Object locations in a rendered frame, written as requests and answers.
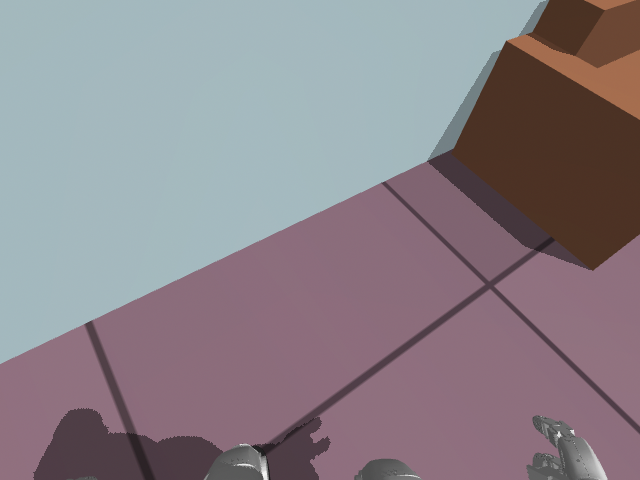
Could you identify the sofa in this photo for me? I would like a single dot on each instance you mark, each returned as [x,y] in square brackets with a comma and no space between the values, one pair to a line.
[556,127]

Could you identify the right robot hand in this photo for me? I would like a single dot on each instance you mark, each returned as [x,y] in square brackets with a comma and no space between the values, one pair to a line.
[577,459]

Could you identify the left robot foot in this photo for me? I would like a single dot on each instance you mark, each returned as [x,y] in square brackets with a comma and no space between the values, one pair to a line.
[262,454]

